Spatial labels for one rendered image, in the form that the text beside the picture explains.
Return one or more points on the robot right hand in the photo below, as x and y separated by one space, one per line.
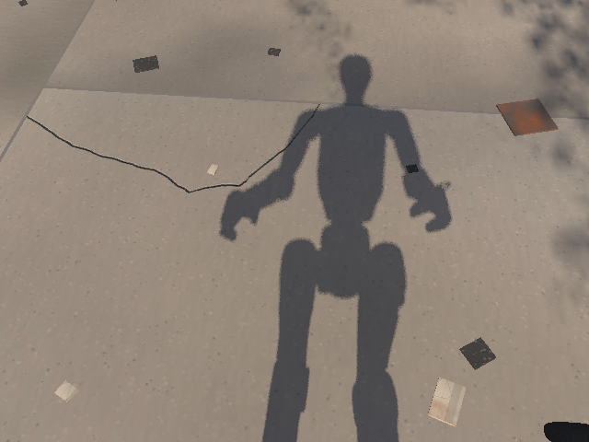
566 432

